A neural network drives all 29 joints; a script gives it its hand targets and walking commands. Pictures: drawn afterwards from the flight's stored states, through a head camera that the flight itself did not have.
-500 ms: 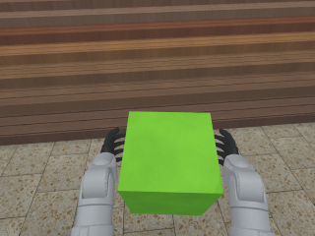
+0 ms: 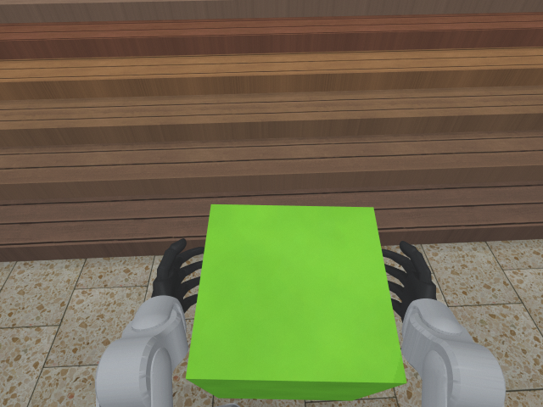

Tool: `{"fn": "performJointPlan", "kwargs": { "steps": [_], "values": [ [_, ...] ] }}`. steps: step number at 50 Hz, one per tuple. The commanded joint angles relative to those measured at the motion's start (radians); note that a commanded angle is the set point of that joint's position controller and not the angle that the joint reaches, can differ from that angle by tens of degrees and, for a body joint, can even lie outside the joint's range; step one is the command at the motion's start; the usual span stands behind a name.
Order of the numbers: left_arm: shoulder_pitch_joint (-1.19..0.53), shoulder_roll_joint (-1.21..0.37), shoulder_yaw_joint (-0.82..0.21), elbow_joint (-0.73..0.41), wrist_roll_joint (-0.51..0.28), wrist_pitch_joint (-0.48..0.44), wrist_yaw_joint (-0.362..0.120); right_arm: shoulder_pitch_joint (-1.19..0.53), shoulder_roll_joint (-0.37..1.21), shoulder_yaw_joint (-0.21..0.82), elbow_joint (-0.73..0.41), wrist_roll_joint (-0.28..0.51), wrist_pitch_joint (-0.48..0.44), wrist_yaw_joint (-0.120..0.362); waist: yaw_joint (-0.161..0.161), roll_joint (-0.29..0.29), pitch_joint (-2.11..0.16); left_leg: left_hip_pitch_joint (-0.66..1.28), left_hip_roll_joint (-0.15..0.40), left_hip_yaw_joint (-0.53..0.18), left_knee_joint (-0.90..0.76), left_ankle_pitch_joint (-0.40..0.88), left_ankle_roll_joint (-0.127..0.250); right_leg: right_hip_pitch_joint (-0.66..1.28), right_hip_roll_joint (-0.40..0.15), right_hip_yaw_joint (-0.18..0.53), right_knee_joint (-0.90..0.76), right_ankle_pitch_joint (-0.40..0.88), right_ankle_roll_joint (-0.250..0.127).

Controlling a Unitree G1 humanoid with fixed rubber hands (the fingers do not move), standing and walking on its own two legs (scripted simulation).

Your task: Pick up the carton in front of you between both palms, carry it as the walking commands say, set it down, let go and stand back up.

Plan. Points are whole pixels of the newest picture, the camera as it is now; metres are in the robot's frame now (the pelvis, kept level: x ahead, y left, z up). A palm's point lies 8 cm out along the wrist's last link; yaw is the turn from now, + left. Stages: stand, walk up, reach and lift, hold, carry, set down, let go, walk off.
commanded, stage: carry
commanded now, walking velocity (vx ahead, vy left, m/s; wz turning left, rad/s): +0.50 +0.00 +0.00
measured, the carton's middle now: (288, 312) +0.24 +0.01 +0.02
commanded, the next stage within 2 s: none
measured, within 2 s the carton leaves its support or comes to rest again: neither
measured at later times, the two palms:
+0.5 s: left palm (219, 125) +0.54 +0.15 +0.13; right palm (390, 133) +0.53 -0.15 +0.14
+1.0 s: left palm (257, 28) +0.96 +0.13 +0.15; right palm (376, 31) +0.96 -0.18 +0.15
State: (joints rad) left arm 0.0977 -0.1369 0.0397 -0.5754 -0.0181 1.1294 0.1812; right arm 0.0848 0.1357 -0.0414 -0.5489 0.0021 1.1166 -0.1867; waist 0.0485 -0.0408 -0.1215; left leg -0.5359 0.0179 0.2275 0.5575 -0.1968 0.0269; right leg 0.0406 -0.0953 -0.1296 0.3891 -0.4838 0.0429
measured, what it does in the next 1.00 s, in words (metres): walks ahead: left foot, then right foot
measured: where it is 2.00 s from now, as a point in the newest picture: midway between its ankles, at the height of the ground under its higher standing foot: (302, 169)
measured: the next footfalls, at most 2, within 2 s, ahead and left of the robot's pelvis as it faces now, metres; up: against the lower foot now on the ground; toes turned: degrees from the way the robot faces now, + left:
left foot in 0.02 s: +0.17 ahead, +0.09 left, +0.00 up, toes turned +10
right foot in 0.56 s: +0.53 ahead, -0.10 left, +0.00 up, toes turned -10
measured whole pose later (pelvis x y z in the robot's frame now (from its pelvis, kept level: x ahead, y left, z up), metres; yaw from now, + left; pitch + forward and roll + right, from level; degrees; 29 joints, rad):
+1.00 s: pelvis +0.61 -0.03 +0.01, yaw -1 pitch +6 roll +0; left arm -0.54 -0.13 0.26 -0.21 0.00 1.08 0.21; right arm -0.55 0.10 -0.29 -0.21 0.00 1.09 -0.23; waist 0.03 0.00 -0.02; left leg -0.68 0.05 0.11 0.74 -0.14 0.07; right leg -0.12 0.00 -0.17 0.42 -0.40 -0.05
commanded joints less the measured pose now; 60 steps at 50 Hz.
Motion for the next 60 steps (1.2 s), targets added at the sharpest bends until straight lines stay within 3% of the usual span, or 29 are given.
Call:
{"fn": "performJointPlan", "kwargs": {
  "steps": [1, 2, 3, 4, 6, 8, 10, 18, 24, 26, 27, 28, 29, 30, 31, 32, 33, 34, 39, 45, 49, 51, 52, 53, 54, 55, 56, 58, 60],
  "values": [
    [-0.355, -0.541, -0.523, -0.117, -0.191, -0.017, -0.013, -0.272, 0.591, 0.45, -0.073, 0.121, -0.012, -0.021, -0.079, -0.031, -0.226, 0.664, -0.009, -0.01, -0.044, -0.044, 0.01, -0.35, -0.056, -0.085, 0.355, 0.631, -0.048],
    [-0.368, -0.52, -0.515, -0.124, -0.188, -0.008, -0.011, -0.274, 0.567, 0.445, -0.07, 0.127, -0.008, -0.025, -0.084, 0.19, -0.21, 0.661, 0.268, -0.521, -0.26, -0.356, 0.088, -0.517, 0.046, -0.099, 0.636, 0.364, -0.009],
    [-0.373, -0.528, -0.525, -0.11, -0.191, 0.0, -0.012, -0.307, 0.575, 0.459, -0.069, 0.142, -0.001, -0.023, -0.077, 0.277, -0.198, 0.69, 0.423, -0.84, -0.406, -0.323, 0.19, -0.678, 0.096, 0.029, 0.838, 0.028, -0.017],
    [-0.362, -0.545, -0.524, -0.096, -0.191, 0.002, -0.015, -0.324, 0.589, 0.474, -0.09, 0.161, 0.004, -0.011, -0.072, 0.18, -0.179, 0.632, 0.425, -0.784, -0.404, -0.263, 0.206, -0.703, 0.02, 0.117, 0.919, 0.027, -0.046],
    [-0.357, -0.617, -0.52, -0.063, -0.176, 0.001, -0.03, -0.369, 0.639, 0.518, -0.109, 0.181, 0.001, 0.015, -0.069, 0.049, -0.156, 0.492, 0.362, -0.597, -0.396, -0.152, 0.171, -0.679, -0.048, 0.137, 0.872, 0.119, -0.073],
    [-0.335, -0.66, -0.517, -0.041, -0.143, -0.009, -0.043, -0.39, 0.676, 0.557, -0.118, 0.188, -0.002, 0.041, -0.056, 0.073, -0.153, 0.418, 0.31, -0.437, -0.414, -0.114, 0.115, -0.632, -0.059, 0.118, 0.739, 0.196, -0.077],
    [-0.309, -0.677, -0.513, -0.024, -0.109, -0.02, -0.05, -0.383, 0.684, 0.583, -0.116, 0.197, -0.003, 0.066, -0.056, 0.108, -0.142, 0.411, 0.28, -0.344, -0.437, -0.106, 0.101, -0.622, -0.042, 0.076, 0.623, 0.235, -0.066],
    [-0.361, -0.619, -0.55, -0.101, -0.12, -0.002, -0.035, -0.369, 0.577, 0.565, -0.154, 0.212, 0.013, 0.083, -0.069, 0.167, -0.035, 0.558, 0.222, -0.185, -0.452, 0.102, 0.1, -0.756, -0.006, -0.019, 0.307, 0.451, -0.027],
    [-0.521, -0.464, -0.504, -0.129, -0.177, 0.032, 0.012, -0.475, 0.435, 0.48, -0.156, 0.189, 0.039, 0.003, -0.073, 0.176, 0.034, 0.6, 0.207, -0.12, -0.36, 0.343, 0.112, -0.688, 0.033, -0.07, 0.175, 0.459, -0.085],
    [-0.575, -0.424, -0.469, -0.101, -0.186, 0.039, 0.029, -0.537, 0.406, 0.456, -0.133, 0.187, 0.046, -0.022, -0.07, 0.2, -0.021, 0.613, 0.197, -0.083, -0.234, 0.583, 0.09, -0.543, 0.078, -0.104, 0.148, 0.433, -0.113],
    [-0.589, -0.411, -0.45, -0.076, -0.188, 0.04, 0.036, -0.578, 0.398, 0.447, -0.12, 0.191, 0.049, -0.031, -0.033, 0.192, -0.083, 0.595, 0.178, -0.04, -0.087, 0.694, 0.067, -0.395, 0.127, -0.147, 0.12, 0.4, -0.117],
    [-0.601, -0.395, -0.427, -0.052, -0.187, 0.039, 0.042, -0.617, 0.386, 0.44, -0.114, 0.194, 0.05, -0.038, 0.009, 0.126, -0.177, 0.507, 0.133, -0.001, 0.141, 0.63, 0.037, -0.178, 0.144, -0.151, 0.112, 0.324, -0.116],
    [-0.625, -0.38, -0.401, -0.034, -0.183, 0.041, 0.048, -0.671, 0.372, 0.436, -0.116, 0.2, 0.052, -0.045, 0.033, 0.001, -0.287, 0.31, 0.094, -0.017, 0.413, 0.353, 0.019, 0.034, -0.051, 0.149, 0.062, 0.106, -0.156],
    [-0.684, -0.372, -0.386, -0.014, -0.182, 0.039, 0.052, -0.703, 0.391, 0.429, -0.098, 0.203, 0.055, -0.045, 0.02, -0.269, -0.335, -0.025, -0.067, -0.088, 0.696, -0.161, -0.014, 0.224, -0.302, 0.655, -0.064, 0.033, -0.302],
    [-0.695, -0.407, -0.393, 0.01, -0.199, 0.039, 0.05, -0.752, 0.411, 0.425, -0.075, 0.219, 0.054, -0.047, 0.024, -0.247, -0.302, -0.13, -0.051, -0.224, 0.848, -0.265, 0.014, 0.191, -0.29, 0.683, -0.122, 0.149, -0.315],
    [-0.743, -0.434, -0.403, 0.007, -0.204, 0.032, 0.048, -0.791, 0.459, 0.424, -0.044, 0.226, 0.048, -0.047, 0.02, -0.185, -0.294, -0.167, -0.004, -0.246, 0.891, -0.237, 0.042, 0.157, -0.271, 0.566, -0.078, 0.29, -0.3],
    [-0.798, -0.474, -0.414, 0.02, -0.207, 0.023, 0.045, -0.822, 0.487, 0.408, -0.012, 0.22, 0.038, -0.045, 0.013, -0.056, -0.295, -0.155, 0.033, -0.255, 0.844, -0.17, 0.053, 0.095, -0.245, 0.466, -0.058, 0.373, -0.273],
    [-0.856, -0.505, -0.424, 0.033, -0.209, 0.013, 0.038, -0.849, 0.51, 0.396, 0.023, 0.206, 0.026, -0.041, 0.003, -0.005, -0.272, -0.133, 0.064, -0.255, 0.78, -0.125, 0.055, 0.017, -0.225, 0.39, -0.068, 0.418, -0.249],
    [-1.026, -0.559, -0.43, 0.15, -0.209, -0.036, 0.011, -0.974, 0.544, 0.361, 0.168, 0.125, -0.016, -0.037, -0.018, -0.046, -0.261, -0.141, 0.074, -0.204, 0.573, -0.06, 0.034, -0.048, -0.188, 0.23, -0.123, 0.445, -0.252],
    [-1.102, -0.547, -0.357, 0.283, -0.16, -0.059, 0.028, -1.104, 0.564, 0.335, 0.292, 0.127, -0.039, -0.046, 0.008, -0.06, -0.208, -0.208, 0.04, -0.113, 0.256, 0.068, 0.021, 0.058, -0.11, 0.101, -0.063, 0.68, -0.234],
    [-1.117, -0.563, -0.332, 0.314, -0.137, -0.053, 0.032, -1.141, 0.589, 0.327, 0.319, 0.142, -0.034, -0.039, 0.018, -0.11, -0.21, -0.164, -0.006, -0.058, 0.167, 0.07, 0.054, 0.13, -0.106, 0.068, 0.061, 0.877, -0.231],
    [-1.111, -0.572, -0.333, 0.316, -0.134, -0.044, 0.031, -1.121, 0.597, 0.316, 0.332, 0.14, -0.028, -0.034, -0.029, -0.109, -0.251, 0.012, -0.071, -0.011, 0.064, 0.066, 0.078, 0.1, -0.083, 0.0, 0.23, 1.163, -0.185],
    [-1.135, -0.592, -0.338, 0.309, -0.135, -0.039, 0.028, -1.122, 0.604, 0.312, 0.339, 0.131, -0.028, -0.034, -0.089, -0.016, -0.305, 0.24, -0.109, 0.023, -0.077, 0.204, 0.08, 0.024, -0.03, -0.053, 0.45, 1.216, -0.139],
    [-1.169, -0.6, -0.353, 0.297, -0.138, -0.039, 0.026, -1.101, 0.614, 0.31, 0.347, 0.129, -0.025, -0.031, -0.17, 0.059, -0.373, 0.549, -0.03, -0.05, -0.147, 0.367, 0.093, -0.176, -0.006, -0.045, 0.659, 0.976, -0.087],
    [-1.153, -0.622, -0.358, 0.309, -0.142, -0.032, 0.023, -1.053, 0.628, 0.307, 0.367, 0.128, -0.022, -0.026, -0.148, 0.262, -0.362, 0.861, 0.211, -0.36, -0.021, 0.931, 0.135, -0.56, 0.081, 0.006, 0.836, 0.124, -0.065],
    [-1.107, -0.631, -0.342, 0.335, -0.141, -0.03, 0.02, -1.074, 0.613, 0.323, 0.358, 0.13, -0.026, -0.029, -0.165, 0.378, -0.489, 1.11, 0.377, -0.654, -0.001, 1.134, 0.332, -0.856, 0.187, 0.074, 1.153, -0.061, -0.048],
    [-1.12, -0.645, -0.341, 0.305, -0.14, -0.035, 0.019, -1.069, 0.652, 0.352, 0.328, 0.152, -0.033, -0.025, -0.19, 0.289, -0.503, 1.086, 0.373, -0.674, -0.032, 0.901, 0.374, -0.953, 0.141, 0.148, 1.257, -0.031, -0.077],
    [-1.16, -0.68, -0.331, 0.268, -0.126, -0.051, 0.016, -1.162, 0.726, 0.413, 0.222, 0.193, -0.051, -0.005, -0.174, 0.089, -0.38, 0.987, 0.327, -0.631, -0.091, 0.546, 0.281, -1.078, 0.086, 0.16, 1.231, -0.007, -0.105],
    [-1.137, -0.68, -0.318, 0.259, -0.099, -0.078, 0.015, -1.208, 0.751, 0.47, 0.149, 0.235, -0.075, 0.015, -0.165, 0.08, -0.344, 0.923, 0.312, -0.567, -0.124, 0.453, 0.233, -1.114, 0.078, 0.129, 1.254, 0.002, -0.115]
  ]
}}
